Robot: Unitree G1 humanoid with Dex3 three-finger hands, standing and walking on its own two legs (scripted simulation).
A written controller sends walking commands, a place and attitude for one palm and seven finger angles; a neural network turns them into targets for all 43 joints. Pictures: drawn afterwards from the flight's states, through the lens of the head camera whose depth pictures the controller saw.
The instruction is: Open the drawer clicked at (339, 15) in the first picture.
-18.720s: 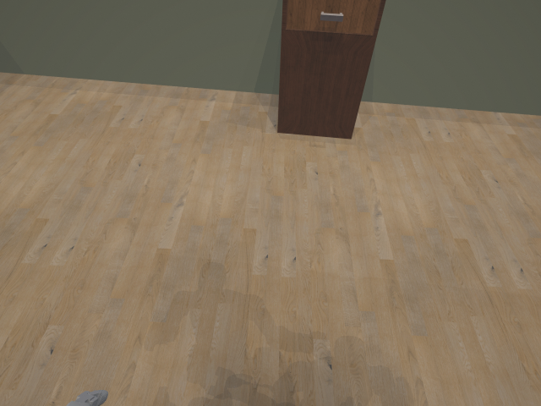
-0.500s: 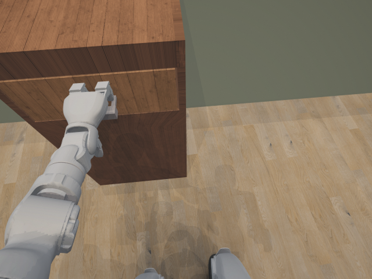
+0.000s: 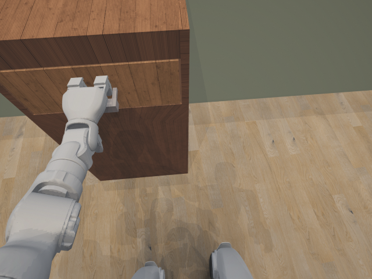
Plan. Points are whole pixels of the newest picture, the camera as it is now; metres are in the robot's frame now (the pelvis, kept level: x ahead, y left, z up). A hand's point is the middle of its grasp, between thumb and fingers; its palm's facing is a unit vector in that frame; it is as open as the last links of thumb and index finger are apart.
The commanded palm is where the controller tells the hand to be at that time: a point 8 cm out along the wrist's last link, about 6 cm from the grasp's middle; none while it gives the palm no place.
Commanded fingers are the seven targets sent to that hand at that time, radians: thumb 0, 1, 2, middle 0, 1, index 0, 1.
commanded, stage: lower the fingers behind the handle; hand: left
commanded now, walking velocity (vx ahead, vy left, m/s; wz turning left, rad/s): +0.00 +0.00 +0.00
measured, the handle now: (97, 99) +0.54 +0.20 +0.00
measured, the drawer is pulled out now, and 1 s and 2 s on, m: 0.00 0.00 0.00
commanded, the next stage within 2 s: lift the fingers back up to retry in 0.42 s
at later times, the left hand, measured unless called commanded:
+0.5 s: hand (95, 116) +0.49 +0.19 +0.00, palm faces -0.02 +0.01 -1.00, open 13.9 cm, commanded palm +0.46 +0.21 +0.03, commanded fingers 0.00 -0.50 0.30 -0.30 -1.20 -0.30 -1.20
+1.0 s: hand (89, 103) +0.49 +0.19 +0.04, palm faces -0.01 +0.00 -1.00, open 13.8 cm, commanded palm +0.46 +0.20 +0.10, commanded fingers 0.00 -0.50 0.30 -0.30 -1.20 -0.30 -1.20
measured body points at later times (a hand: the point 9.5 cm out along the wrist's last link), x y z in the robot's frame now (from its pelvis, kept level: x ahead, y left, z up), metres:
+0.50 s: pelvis -0.02 +0.00 -0.01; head +0.11 -0.02 +0.42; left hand +0.48 +0.19 +0.06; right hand +0.01 -0.28 -0.15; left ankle -0.04 +0.11 -0.67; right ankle +0.05 -0.14 -0.67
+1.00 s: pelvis +0.00 +0.00 +0.02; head +0.12 -0.02 +0.46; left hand +0.49 +0.19 +0.10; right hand +0.02 -0.27 -0.12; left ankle -0.04 +0.11 -0.67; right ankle +0.05 -0.14 -0.67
